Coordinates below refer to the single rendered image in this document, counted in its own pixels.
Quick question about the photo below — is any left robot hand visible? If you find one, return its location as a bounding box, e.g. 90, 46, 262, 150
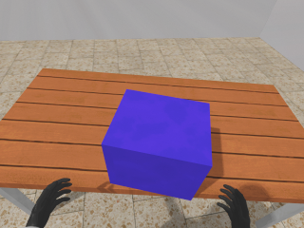
26, 178, 72, 228

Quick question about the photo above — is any right robot hand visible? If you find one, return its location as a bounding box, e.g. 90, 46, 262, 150
217, 184, 251, 228

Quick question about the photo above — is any table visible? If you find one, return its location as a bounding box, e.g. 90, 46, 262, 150
0, 68, 304, 228

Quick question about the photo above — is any carton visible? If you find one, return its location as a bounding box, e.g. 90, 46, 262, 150
101, 89, 213, 200

